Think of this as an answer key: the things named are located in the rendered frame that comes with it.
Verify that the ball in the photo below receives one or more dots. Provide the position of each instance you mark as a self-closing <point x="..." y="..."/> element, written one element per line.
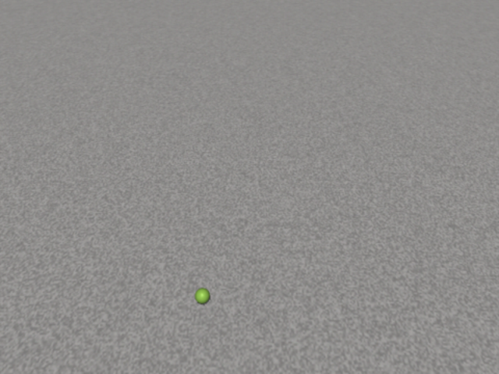
<point x="202" y="295"/>

